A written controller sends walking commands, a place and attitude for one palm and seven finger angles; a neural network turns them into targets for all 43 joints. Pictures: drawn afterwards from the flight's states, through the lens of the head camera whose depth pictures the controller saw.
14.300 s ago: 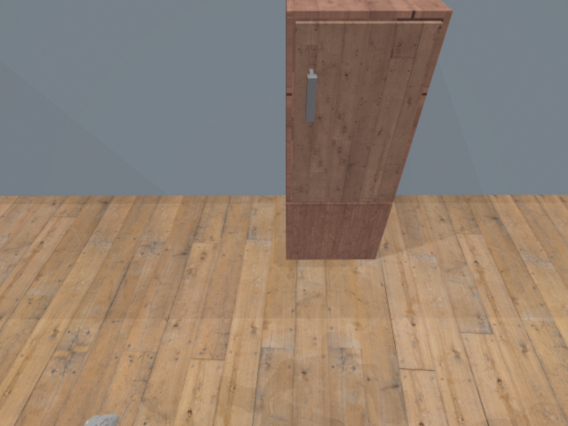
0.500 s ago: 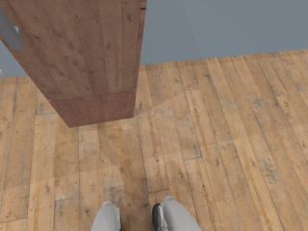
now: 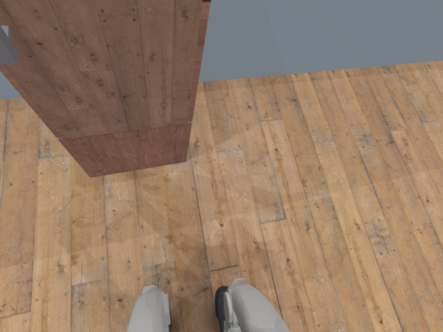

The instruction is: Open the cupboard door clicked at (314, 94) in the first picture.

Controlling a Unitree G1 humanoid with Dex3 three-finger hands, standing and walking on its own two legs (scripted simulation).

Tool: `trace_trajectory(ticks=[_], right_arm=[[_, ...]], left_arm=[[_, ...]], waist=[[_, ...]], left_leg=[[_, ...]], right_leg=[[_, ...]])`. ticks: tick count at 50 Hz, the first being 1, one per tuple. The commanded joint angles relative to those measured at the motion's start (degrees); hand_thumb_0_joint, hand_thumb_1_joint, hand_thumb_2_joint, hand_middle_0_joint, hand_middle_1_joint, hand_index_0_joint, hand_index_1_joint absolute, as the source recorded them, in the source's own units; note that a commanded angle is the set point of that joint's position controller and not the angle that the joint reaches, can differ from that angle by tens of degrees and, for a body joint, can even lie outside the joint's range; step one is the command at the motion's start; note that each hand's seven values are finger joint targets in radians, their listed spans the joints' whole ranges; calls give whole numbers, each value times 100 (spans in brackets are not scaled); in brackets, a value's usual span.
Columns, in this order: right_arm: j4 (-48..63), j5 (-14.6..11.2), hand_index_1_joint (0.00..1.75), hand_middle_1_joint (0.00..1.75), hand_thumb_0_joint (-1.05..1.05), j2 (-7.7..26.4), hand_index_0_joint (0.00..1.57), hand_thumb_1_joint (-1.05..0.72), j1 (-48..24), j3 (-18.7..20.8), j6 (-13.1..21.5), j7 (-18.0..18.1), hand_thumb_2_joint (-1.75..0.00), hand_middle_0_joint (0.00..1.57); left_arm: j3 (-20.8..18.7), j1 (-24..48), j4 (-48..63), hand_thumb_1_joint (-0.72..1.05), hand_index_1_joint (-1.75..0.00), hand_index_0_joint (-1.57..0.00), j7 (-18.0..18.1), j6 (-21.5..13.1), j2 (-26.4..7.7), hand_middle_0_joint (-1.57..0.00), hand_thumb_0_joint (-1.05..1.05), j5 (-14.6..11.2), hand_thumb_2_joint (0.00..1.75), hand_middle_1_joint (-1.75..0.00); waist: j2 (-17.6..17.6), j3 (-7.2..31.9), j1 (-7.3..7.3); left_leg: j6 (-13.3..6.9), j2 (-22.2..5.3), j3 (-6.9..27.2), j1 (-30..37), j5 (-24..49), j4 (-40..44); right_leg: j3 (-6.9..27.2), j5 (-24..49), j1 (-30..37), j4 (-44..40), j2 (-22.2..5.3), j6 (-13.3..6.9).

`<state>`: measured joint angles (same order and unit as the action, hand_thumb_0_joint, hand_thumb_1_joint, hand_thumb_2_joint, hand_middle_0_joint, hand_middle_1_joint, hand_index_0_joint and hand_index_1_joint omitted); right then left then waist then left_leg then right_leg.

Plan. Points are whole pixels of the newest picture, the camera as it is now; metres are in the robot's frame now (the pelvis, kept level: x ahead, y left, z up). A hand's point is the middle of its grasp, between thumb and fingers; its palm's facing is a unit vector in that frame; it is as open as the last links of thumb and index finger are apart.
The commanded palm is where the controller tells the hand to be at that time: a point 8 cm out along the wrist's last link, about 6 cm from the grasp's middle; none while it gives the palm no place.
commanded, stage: move the hooked fingers beside the handle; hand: left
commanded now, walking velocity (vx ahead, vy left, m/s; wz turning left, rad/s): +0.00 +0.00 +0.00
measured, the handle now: out of the picture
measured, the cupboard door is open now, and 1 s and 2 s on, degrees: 0 0 0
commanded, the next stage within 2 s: slide the fingers in behind the handle in 0.78 s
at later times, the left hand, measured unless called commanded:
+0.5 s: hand out of the picture +0.49 +0.33 +0.11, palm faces +0.17 -0.98 -0.02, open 13.9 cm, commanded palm +0.48 +0.37 +0.10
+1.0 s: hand out of the picture +0.50 +0.35 +0.10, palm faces +0.15 -0.99 -0.01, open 14.0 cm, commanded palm +0.50 +0.37 +0.09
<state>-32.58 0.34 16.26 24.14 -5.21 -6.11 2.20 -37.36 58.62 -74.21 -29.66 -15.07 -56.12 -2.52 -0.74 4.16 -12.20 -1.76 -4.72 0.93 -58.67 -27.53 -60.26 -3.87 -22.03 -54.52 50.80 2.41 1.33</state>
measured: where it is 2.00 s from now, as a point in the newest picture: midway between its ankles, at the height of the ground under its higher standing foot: outside the picture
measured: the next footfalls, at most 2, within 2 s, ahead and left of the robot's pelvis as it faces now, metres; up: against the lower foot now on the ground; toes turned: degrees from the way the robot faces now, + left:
none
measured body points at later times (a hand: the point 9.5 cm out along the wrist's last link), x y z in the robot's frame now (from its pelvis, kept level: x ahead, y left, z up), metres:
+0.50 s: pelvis -0.01 +0.00 +0.00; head +0.14 +0.05 +0.42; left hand +0.48 +0.39 +0.12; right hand -0.01 -0.27 -0.09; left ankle -0.01 +0.09 -0.67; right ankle +0.01 -0.15 -0.67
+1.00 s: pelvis -0.01 +0.00 -0.01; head +0.16 +0.05 +0.40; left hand +0.49 +0.40 +0.10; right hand -0.03 -0.27 -0.09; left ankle -0.01 +0.09 -0.67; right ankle +0.01 -0.15 -0.67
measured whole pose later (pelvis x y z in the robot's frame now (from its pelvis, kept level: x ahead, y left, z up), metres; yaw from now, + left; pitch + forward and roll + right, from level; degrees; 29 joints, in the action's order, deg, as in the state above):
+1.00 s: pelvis -0.01 +0.00 -0.01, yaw +0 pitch +26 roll -7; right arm -33.1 0.1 16.9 23.5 -6.1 -5.5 3.1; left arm -33.6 62.6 -76.3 -28.7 -14.6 -56.9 -2.0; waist -1.0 3.6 -12.9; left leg -1.7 -4.5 2.2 -61.9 -27.1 -62.6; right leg -4.9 -21.9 -57.2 52.9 2.3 1.2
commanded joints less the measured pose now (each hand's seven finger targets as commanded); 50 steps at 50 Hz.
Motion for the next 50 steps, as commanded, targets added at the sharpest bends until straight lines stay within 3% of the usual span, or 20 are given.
trace_trajectory(ticks=[1,3,6,8,10,12,13,14,15,19,23,24,26,28,33,37,39,44,46,50], right_arm=[[72,15,30,30,0,1257,20,-90,1285,500,-43,52,-90,20],[60,15,30,30,0,1239,20,-90,1273,507,-62,44,-90,20],[83,19,30,30,0,1264,20,-90,1258,525,-65,59,-90,20],[61,28,30,30,0,1233,20,-90,1249,521,-68,41,-90,20],[72,44,30,30,0,1232,20,-90,1218,528,-53,40,-90,20],[65,44,30,30,0,1237,20,-90,1191,533,-35,47,-90,20],[79,44,30,30,0,1259,20,-90,1177,528,-17,64,-90,20],[78,34,30,30,0,1238,20,-90,1152,509,-9,66,-90,20],[90,42,30,30,0,1244,20,-90,1151,507,17,74,-90,20],[92,44,30,30,0,1249,20,-90,1109,466,57,82,-90,20],[104,50,30,30,0,1280,20,-90,1092,482,117,108,-90,20],[106,22,30,30,0,1271,20,-90,1073,449,120,115,-90,20],[131,-3,30,30,0,1272,20,-90,1029,416,130,137,-90,20],[121,-34,30,30,0,1275,20,-90,1027,358,109,178,-90,20],[126,-43,30,30,0,1296,20,-90,1087,337,127,239,-90,20],[72,-7,30,30,0,1313,20,-90,1189,383,112,216,-90,20],[57,-27,30,30,0,1306,20,-90,1172,358,98,196,-90,20],[52,-31,30,30,0,1295,20,-90,1195,330,64,194,-90,20],[65,-19,30,30,0,1279,20,-90,1201,344,62,179,-90,20],[0,33,30,30,0,1264,20,-90,1259,382,68,129,-90,20]], left_arm=[[16,1949,1359,-50,-120,-30,-28,-325,-1789,-30,0,-240,30,-120],[262,2002,1382,-50,-120,-30,-38,-301,-1448,-30,0,-271,30,-120],[185,1857,1378,-50,-120,-30,-17,-324,-1460,-30,0,-323,30,-120],[431,1958,1389,-50,-120,-30,6,-339,-1099,-30,0,-356,30,-120],[380,2074,1488,-50,-120,-30,91,-411,-1094,-30,0,-382,30,-120],[370,2047,1355,-50,-120,-30,178,-420,-1116,-30,0,-352,30,-120],[282,2023,1253,-50,-120,-30,239,-416,-1248,-30,0,-323,30,-120],[417,2226,1344,-50,-120,-30,277,-442,-1127,-30,0,-313,30,-120],[314,2192,1317,-50,-120,-30,323,-465,-1215,-30,0,-305,30,-120],[341,2347,1277,-50,-120,-30,457,-541,-1388,-30,0,-146,30,-120],[22,2251,1201,-50,-120,-30,436,-607,-1834,-30,0,-128,30,-120],[118,2209,1030,-50,-120,-30,390,-566,-1739,-30,0,-156,30,-120],[93,2105,761,-50,-120,-30,311,-506,-1859,-30,0,-142,30,-120],[233,2316,624,-50,-120,-30,243,-412,-1890,-30,0,-100,30,-120],[164,2421,684,-50,-120,-30,96,-440,-2117,-30,0,-113,30,-120],[17,2459,1038,-50,-120,-30,-19,-527,-2237,-30,0,-182,30,-120],[126,2369,857,-50,-120,-30,-59,-414,-2066,-30,0,-211,30,-120],[160,2510,896,-50,-120,-30,-24,-256,-2105,-30,0,-153,30,-120],[126,2532,1057,-50,-120,-30,43,-308,-2096,-30,0,-135,30,-120],[287,2619,1363,-50,-120,-30,167,-422,-1719,-30,0,-183,30,-120]], waist=[[-1912,3059,138],[-1887,2902,67],[-1740,2864,119],[-1676,2752,54],[-1790,2660,70],[-1657,2651,50],[-1395,2534,56],[-1483,2526,-4],[-1590,2550,59],[-1620,2592,41],[-1495,2862,93],[-1282,2719,47],[-1249,2532,67],[-1124,2319,-49],[-1278,2646,-75],[-1737,3226,27],[-1608,2994,-24],[-1609,2834,-57],[-1799,2996,-8],[-2053,3111,-48]], left_leg=[[156,41,434,3556,4247,532],[158,44,454,3619,4096,575],[190,44,501,3607,4115,638],[202,46,528,3656,3982,671],[226,53,552,3671,3853,722],[207,64,533,3565,3578,736],[180,77,536,3341,3294,780],[155,93,507,3306,3106,803],[149,109,501,3294,3104,800],[142,122,476,3152,2776,812],[86,138,407,2947,2773,725],[40,150,352,2717,2609,720],[14,167,312,2404,2395,706],[-48,176,273,2074,2090,666],[-62,155,263,2087,2282,500],[4,124,336,2622,2830,413],[-11,119,317,2508,2732,388],[-32,116,330,2431,2661,391],[4,111,368,2640,2825,404],[104,67,500,3212,3261,437]], right_leg=[[-81,1887,594,-279,268,-182],[-97,1748,478,-344,269,-178],[-128,1702,532,-344,265,-207],[-148,1555,405,-382,262,-206],[-157,1434,359,-381,258,-238],[-135,1360,389,-393,242,-225],[-131,1291,490,-399,235,-227],[-112,1254,488,-405,222,-215],[-91,1257,500,-382,215,-244],[-62,1137,553,-368,187,-228],[10,1322,902,-337,187,-215],[35,1340,998,-362,191,-194],[55,1279,1052,-349,191,-193],[99,1151,1007,-375,179,-157],[114,1277,946,-254,178,-150],[69,1505,844,-130,196,-179],[58,1434,713,-163,203,-159],[32,1374,643,-180,216,-150],[10,1405,593,-150,222,-172],[-81,1377,261,-135,232,-214]])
